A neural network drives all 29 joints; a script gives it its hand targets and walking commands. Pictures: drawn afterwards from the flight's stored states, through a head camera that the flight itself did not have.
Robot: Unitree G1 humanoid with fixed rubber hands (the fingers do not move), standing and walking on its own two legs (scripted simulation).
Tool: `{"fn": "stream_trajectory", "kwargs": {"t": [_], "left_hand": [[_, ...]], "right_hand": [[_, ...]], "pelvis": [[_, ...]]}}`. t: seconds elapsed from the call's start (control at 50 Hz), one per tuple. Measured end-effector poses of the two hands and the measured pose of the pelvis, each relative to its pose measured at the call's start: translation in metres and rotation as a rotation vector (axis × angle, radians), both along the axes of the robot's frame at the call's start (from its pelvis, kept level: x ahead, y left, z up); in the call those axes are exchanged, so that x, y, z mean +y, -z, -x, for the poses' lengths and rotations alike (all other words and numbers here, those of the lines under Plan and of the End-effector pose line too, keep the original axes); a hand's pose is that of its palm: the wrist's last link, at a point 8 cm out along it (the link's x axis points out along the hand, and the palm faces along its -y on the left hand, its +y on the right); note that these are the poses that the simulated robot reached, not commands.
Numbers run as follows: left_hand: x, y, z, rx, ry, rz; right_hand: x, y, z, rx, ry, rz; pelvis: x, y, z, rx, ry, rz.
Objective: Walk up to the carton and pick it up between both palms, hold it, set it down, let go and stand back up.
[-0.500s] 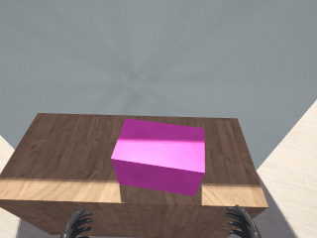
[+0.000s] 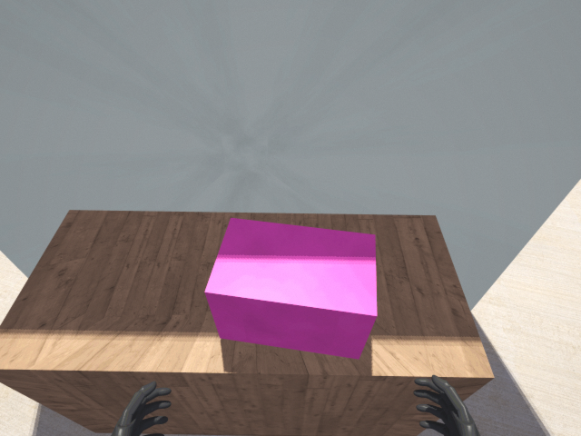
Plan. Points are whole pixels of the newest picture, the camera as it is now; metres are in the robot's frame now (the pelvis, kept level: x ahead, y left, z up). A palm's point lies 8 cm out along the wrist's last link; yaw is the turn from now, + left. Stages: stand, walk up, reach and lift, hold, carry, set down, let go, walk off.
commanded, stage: set down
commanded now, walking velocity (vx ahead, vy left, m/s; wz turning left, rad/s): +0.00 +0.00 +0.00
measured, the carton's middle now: (294, 288) +0.41 +0.00 -0.12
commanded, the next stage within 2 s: let go in 0.40 s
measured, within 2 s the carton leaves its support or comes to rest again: neither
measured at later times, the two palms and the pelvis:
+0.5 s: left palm out of the picture +0.15 +0.23 -0.08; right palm out of the picture +0.15 -0.23 -0.09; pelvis +0.00 +0.00 +0.00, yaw +0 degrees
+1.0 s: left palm out of the picture +0.15 +0.22 -0.09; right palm out of the picture +0.14 -0.24 -0.10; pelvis +0.00 -0.01 +0.00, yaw +0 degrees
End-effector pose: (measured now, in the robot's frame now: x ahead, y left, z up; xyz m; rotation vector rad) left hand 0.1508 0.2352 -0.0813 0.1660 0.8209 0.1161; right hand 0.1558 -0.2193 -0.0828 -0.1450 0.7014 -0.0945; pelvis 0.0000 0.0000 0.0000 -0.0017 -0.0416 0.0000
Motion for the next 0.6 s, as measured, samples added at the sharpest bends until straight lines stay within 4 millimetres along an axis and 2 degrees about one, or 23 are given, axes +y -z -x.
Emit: {"fn": "stream_trajectory", "kwargs": {"t": [0.6], "left_hand": [[-0.007,0.003,0.001,0.039,-0.005,-0.01]], "right_hand": [[-0.01,0.005,0.008,0.04,-0.012,0.009]], "pelvis": [[-0.005,0.0,0.001,-0.005,0.004,-0.004]]}}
